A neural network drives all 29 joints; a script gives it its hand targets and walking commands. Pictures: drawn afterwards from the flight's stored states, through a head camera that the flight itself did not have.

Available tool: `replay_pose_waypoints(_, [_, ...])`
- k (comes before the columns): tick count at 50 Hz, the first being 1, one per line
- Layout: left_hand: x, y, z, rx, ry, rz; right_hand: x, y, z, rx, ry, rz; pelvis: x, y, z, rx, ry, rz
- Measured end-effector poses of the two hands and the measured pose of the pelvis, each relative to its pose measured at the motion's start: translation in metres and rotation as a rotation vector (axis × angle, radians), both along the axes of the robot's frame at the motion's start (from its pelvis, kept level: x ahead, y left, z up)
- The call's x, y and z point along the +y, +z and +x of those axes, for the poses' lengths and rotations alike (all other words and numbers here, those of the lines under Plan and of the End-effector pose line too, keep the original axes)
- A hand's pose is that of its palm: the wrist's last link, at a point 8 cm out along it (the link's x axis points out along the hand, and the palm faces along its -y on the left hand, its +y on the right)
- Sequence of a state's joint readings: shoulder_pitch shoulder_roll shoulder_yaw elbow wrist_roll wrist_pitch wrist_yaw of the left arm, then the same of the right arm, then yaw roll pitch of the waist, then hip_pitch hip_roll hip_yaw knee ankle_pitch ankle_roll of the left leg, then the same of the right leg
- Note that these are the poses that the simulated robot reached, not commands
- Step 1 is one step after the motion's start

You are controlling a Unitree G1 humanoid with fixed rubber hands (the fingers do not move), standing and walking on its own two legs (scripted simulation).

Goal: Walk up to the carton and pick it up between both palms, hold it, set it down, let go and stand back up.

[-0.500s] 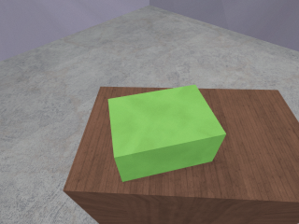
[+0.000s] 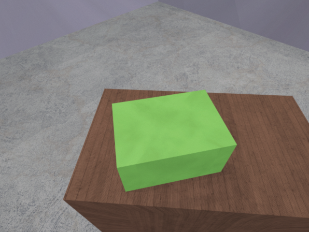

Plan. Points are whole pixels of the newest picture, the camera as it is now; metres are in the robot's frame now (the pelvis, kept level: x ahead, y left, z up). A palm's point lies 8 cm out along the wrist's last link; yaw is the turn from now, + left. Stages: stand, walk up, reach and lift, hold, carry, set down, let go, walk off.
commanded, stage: stand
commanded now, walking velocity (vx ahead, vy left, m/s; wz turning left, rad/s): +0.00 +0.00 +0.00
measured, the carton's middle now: (167, 138) +0.41 -0.01 -0.04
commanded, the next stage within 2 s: none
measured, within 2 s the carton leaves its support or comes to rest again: neither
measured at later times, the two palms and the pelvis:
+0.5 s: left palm out of the picture -0.02 +0.20 -0.15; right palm out of the picture -0.01 -0.20 -0.15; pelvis +0.01 +0.00 +0.00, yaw +0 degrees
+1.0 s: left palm out of the picture -0.02 +0.18 -0.15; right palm out of the picture -0.02 -0.20 -0.15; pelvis +0.02 +0.00 +0.00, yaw +0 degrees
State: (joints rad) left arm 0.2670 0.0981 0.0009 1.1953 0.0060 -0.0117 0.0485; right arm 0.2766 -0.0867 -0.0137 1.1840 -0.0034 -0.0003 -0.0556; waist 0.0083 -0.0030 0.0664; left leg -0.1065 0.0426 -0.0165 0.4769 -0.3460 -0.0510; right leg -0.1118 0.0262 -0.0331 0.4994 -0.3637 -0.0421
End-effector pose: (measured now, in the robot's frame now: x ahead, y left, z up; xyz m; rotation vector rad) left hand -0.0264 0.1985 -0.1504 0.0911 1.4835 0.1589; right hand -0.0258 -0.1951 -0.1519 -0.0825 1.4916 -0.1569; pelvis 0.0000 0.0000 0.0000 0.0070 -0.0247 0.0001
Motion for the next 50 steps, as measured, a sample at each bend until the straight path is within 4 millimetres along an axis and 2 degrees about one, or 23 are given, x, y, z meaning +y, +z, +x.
replay_pose_waypoints(9, [-0.001, 0.000, 0.010, -0.017, -0.002, 0.000, -0.001, 0.001, 0.005, 0.008, -0.001, -0.005, -0.001, 0.000, 0.007, -0.003, 0.001, -0.004])
replay_pose_waypoints(21, [0.000, 0.001, 0.008, 0.007, 0.000, 0.005, 0.000, 0.000, 0.010, 0.008, -0.003, -0.001, -0.002, 0.000, 0.013, -0.006, 0.001, -0.004])
replay_pose_waypoints(30, [-0.006, -0.001, 0.013, 0.000, -0.003, -0.008, -0.003, 0.001, 0.012, 0.007, -0.002, -0.004, -0.003, 0.000, 0.016, 0.000, 0.003, -0.007])
replay_pose_waypoints(41, [-0.006, -0.001, 0.007, 0.011, 0.001, -0.005, -0.003, 0.002, 0.013, 0.012, 0.003, -0.008, -0.004, 0.000, 0.018, -0.004, 0.000, -0.007])
replay_pose_waypoints(50, [-0.015, -0.001, 0.004, 0.016, -0.002, -0.031, 0.000, 0.002, 0.009, 0.024, -0.007, 0.002, -0.004, 0.001, 0.017, -0.003, 0.002, -0.006])
